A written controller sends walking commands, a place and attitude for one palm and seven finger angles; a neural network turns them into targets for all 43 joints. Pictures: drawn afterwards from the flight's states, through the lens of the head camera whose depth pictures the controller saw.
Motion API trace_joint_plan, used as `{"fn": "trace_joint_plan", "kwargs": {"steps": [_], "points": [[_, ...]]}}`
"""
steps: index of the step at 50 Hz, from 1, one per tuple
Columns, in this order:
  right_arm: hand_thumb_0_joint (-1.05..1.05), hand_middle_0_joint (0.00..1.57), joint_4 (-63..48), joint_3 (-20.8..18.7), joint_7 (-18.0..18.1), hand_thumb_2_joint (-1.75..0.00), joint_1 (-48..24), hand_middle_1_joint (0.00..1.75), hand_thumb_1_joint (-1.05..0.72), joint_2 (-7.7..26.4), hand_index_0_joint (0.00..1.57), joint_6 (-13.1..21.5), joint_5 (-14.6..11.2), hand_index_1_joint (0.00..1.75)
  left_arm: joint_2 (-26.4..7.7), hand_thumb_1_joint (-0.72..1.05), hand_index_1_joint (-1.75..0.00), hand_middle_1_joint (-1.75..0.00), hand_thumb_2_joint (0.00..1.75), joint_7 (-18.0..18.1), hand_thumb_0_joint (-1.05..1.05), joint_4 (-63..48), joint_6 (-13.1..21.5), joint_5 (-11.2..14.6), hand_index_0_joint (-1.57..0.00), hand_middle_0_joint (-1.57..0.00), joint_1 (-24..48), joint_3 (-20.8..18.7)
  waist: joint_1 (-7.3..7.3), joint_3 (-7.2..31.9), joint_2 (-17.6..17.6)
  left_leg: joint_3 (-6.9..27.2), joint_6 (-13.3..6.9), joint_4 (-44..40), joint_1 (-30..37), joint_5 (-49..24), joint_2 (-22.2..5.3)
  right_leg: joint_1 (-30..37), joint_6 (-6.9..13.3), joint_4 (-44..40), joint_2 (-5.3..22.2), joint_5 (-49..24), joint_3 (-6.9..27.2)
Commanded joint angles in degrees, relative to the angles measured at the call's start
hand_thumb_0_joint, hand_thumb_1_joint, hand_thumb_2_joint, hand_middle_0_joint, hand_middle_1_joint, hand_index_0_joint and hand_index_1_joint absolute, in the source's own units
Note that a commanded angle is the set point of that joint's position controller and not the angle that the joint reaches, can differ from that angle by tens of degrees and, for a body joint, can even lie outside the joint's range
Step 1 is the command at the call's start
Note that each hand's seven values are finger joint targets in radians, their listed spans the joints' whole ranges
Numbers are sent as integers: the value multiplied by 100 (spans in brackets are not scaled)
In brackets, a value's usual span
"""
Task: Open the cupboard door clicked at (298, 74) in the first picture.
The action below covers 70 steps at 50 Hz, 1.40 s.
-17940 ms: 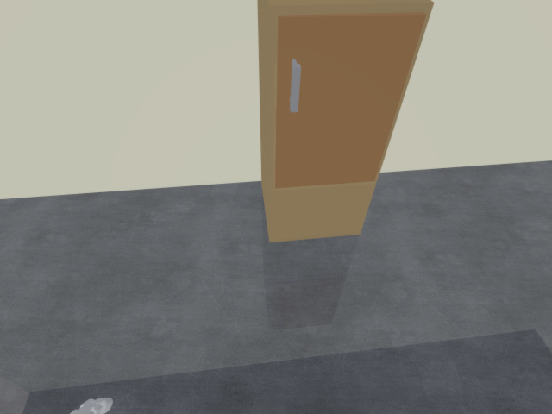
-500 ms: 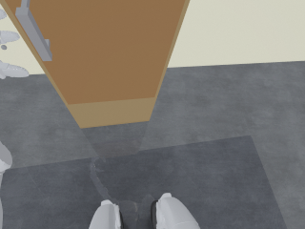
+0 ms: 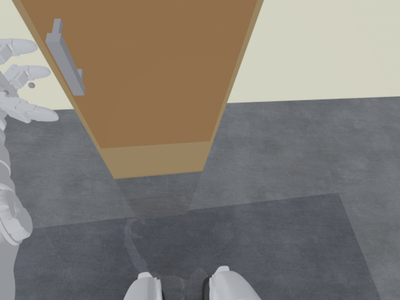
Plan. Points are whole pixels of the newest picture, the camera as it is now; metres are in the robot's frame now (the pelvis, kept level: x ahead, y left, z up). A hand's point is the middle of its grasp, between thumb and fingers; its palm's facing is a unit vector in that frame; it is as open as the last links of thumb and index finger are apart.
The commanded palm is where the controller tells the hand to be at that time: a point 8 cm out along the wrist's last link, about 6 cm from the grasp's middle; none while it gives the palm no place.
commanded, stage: move the hooked fingers beside the handle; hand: left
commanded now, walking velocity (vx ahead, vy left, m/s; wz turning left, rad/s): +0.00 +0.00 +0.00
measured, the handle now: (69, 60) +0.56 +0.22 +0.08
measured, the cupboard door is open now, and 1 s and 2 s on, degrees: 0 0 1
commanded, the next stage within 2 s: slide the fingers in behind the handle in 0.24 s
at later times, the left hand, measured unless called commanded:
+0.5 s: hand (40, 81) +0.50 +0.25 +0.09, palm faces +0.02 -1.00 +0.01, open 14.0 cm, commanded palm +0.48 +0.29 +0.08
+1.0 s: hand (57, 84) +0.50 +0.23 +0.09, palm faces +0.03 -1.00 +0.01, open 14.0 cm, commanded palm +0.48 +0.26 +0.08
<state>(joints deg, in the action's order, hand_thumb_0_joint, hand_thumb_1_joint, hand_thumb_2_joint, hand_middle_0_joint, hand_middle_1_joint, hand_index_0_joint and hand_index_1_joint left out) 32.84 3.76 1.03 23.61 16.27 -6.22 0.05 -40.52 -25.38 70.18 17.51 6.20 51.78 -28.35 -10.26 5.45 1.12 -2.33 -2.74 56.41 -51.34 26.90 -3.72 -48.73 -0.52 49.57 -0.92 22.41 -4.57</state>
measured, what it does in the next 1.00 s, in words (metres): stands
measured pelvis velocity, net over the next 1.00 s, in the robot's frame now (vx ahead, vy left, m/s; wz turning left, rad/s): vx -0.01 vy -0.01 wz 0.01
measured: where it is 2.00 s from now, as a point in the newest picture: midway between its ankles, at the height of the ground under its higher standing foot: outside the picture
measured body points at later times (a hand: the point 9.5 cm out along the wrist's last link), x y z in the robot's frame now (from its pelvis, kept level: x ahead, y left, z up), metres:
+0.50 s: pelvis -0.01 -0.01 -0.01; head +0.13 +0.03 +0.42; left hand +0.49 +0.31 +0.09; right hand -0.03 -0.28 -0.10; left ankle -0.01 +0.08 -0.68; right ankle +0.00 -0.13 -0.68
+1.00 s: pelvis -0.01 -0.01 +0.00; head +0.12 +0.02 +0.43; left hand +0.49 +0.28 +0.09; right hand -0.01 -0.27 -0.11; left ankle -0.01 +0.08 -0.68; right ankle +0.00 -0.13 -0.68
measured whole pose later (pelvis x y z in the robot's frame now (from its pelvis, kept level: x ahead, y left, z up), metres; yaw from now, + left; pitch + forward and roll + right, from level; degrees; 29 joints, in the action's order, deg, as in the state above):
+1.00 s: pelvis -0.01 -0.01 +0.00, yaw +0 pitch +21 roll -4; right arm 34.7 3.2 0.3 24.0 15.9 -5.1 0.4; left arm -33.9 -20.0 67.9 20.7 7.0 52.1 -25.3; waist -9.7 5.6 1.3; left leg -2.2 -2.3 57.0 -51.7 26.6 -3.6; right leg -49.5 -0.1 51.1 -0.8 22.7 -4.5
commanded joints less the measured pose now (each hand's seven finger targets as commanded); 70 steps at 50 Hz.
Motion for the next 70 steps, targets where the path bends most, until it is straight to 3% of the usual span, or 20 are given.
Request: {"fn": "trace_joint_plan", "kwargs": {"steps": [1, 4, 9, 12, 14, 20, 24, 28, 33, 37, 39, 44, 46, 47, 51, 57, 63, 65, 68, 70], "points": [[0, 20, -181, -446, 130, -90, 1033, 30, -90, 1149, 20, 53, 33, 30, -1727, -50, -120, -120, 30, 79, 0, -1159, 476, 119, -30, -30, 2381, -180, -104, 2308, 811, 519, 96, -495, 2017, -2774, 105, 707, 136, -266, -276, -1818, 185], [0, 20, -139, -469, 116, -90, 1036, 30, -90, 1134, 20, 104, 71, 30, -1874, -50, -120, -120, 30, 129, 0, -1686, 810, 105, -30, -30, 2687, -295, -16, 2968, 1332, 612, 182, -392, 2636, -3307, 77, 642, 168, -149, -288, -1925, 196], [0, 20, -20, -419, 134, -90, 978, 30, -90, 1144, 20, 103, 18, 30, -1590, -50, -120, -120, 30, 43, 0, -961, 605, 112, -30, -30, 2676, -29, -208, 2460, 940, 602, 125, -397, 2207, -2702, 85, 494, 135, -228, -279, -1636, 185], [0, 20, -81, -385, 172, -90, 986, 30, -90, 1169, 20, 109, 1, 30, -1794, -50, -120, -120, 30, 18, 0, -702, 356, 11, -30, -30, 2579, -54, -162, 2325, 970, 560, 88, -437, 1853, -2385, 130, 581, 136, -237, -244, -1545, 206], [0, 20, -113, -390, 186, -90, 1030, 30, -90, 1193, 20, 121, 35, 30, -2193, -50, -120, -120, 30, 35, 0, -1017, 436, -37, -30, -30, 2671, -303, -65, 2690, 1086, 589, 105, -385, 2013, -2668, 114, 680, 146, -152, -245, -1702, 213], [0, 20, -59, -417, 130, -90, 1048, 30, -90, 1157, 20, 132, 57, 30, -1670, -50, -120, -120, 30, 48, 0, -1345, 689, 141, -30, -30, 2911, -56, -166, 2907, 1252, 665, 155, -338, 2430, -2877, 69, 413, 155, -145, -295, -1637, 162], [0, 20, -13, -426, 111, -90, 1109, 30, -90, 1160, 20, 127, 56, 30, -1406, -50, -120, -120, 30, 95, 0, -1107, 505, 143, -30, -30, 2732, 68, -163, 2756, 1209, 647, 143, -403, 2391, -2783, 75, 340, 144, -202, -286, -1557, 141], [0, 20, -103, -432, 92, -90, 1137, 30, -90, 1133, 20, 111, 67, 30, -1585, -50, -120, -120, 30, 302, 0, -1268, 446, 41, -30, -30, 2555, -93, -24, 2703, 1121, 618, 123, -467, 2245, -2770, 102, 567, 161, -203, -281, -1635, 139], [0, 20, -109, -456, 46, -90, 1148, 30, -90, 1113, 20, 134, 97, 30, -1592, -50, -120, -120, 30, 553, 0, -1508, 678, 64, -30, -30, 2556, -252, -12, 2846, 912, 608, 128, -450, 2261, -2855, 96, 740, 166, -167, -310, -1773, 150], [0, 20, -119, -437, 31, -90, 1096, 30, -90, 1094, 20, 145, 58, 30, -1514, -50, -120, -120, 30, 575, 0, -1126, 618, -25, -30, -30, 2420, -137, -58, 2442, 757, 488, 80, -502, 1768, -2376, 138, 904, 131, -239, -285, -1692, 227], [0, 20, -131, -447, 43, -90, 1094, 30, -90, 1082, 20, 135, 59, 30, -1533, -50, -120, -120, 30, 551, 0, -1275, 639, -70, -30, -30, 2443, -124, -14, 2641, 945, 474, 93, -490, 1925, -2551, 150, 961, 140, -205, -269, -1844, 242], [0, 20, -95, -486, 11, -90, 1064, 30, -90, 1045, 20, 146, 69, 30, -957, -50, -120, -120, 30, 508, 0, -1556, 752, 101, -30, -30, 2425, 148, -10, 2787, 1177, 591, 182, -480, 2587, -3058, 77, 582, 168, -201, -303, -1808, 135], [0, 20, -51, -504, -4, -90, 1037, 30, -90, 1026, 20, 161, 68, 30, -577, -50, -120, -120, 30, 509, 0, -1570, 738, 195, -30, -30, 2532, 364, -102, 2789, 1088, 590, 174, -457, 2611, -2968, 85, 501, 151, -225, -308, -1759, 133], [0, 20, -20, -512, 3, -90, 1066, 30, -90, 1053, 20, 163, 74, 30, -735, -50, -120, -120, 30, 545, 0, -1406, 707, 216, -30, -30, 2439, 178, -77, 2670, 765, 589, 149, -468, 2399, -2809, 94, 618, 146, -243, -308, -1743, 137], [0, 20, 18, -497, 2, -90, 1025, 30, -90, 1017, 20, 178, 65, 30, -492, -50, -120, -120, 30, 681, 0, -1367, 650, 86, -30, -30, 2690, 468, -141, 2378, 915, 598, 148, -499, 2264, -2654, 126, 455, 147, -224, -266, -1628, 140], [0, 20, -6, -516, -42, -90, 988, 30, -90, 982, 20, 217, 90, 30, -343, -50, -120, -120, 30, 936, 0, -1456, 764, 24, -30, -30, 2702, 483, -110, 2578, 836, 593, 158, -472, 2344, -2674, 139, 536, 150, -193, -266, -1668, 155], [0, 20, -42, -518, -66, -90, 990, 30, -90, 970, 20, 249, 109, 30, -541, -50, -120, -120, 30, 1101, 0, -1639, 895, -39, -30, -30, 2669, 261, 18, 2930, 908, 573, 157, -411, 2417, -2912, 161, 751, 171, -99, -261, -1893, 176], [0, 20, -51, -502, -78, -90, 955, 30, -90, 934, 20, 241, 99, 30, -424, -50, -120, -120, 30, 1143, 0, -1537, 873, -52, -30, -30, 2611, 349, -18, 2841, 774, 531, 144, -436, 2247, -2812, 174, 862, 139, -131, -258, -1966, 196], [0, 20, -84, -488, -56, -90, 961, 30, -90, 952, 20, 235, 87, 30, -651, -50, -120, -120, 30, 1199, 0, -1430, 834, -95, -30, -30, 2562, 188, 27, 2662, 631, 461, 102, -473, 1864, -2512, 214, 1117, 147, -141, -249, -1975, 250], [0, 20, -58, -511, -74, -90, 948, 30, -90, 912, 20, 259, 83, 30, -335, -50, -120, -120, 30, 1180, 0, -1573, 866, -101, -30, -30, 2689, 433, -33, 2787, 796, 466, 118, -463, 2076, -2592, 208, 997, 140, -152, -244, -2001, 242]]}}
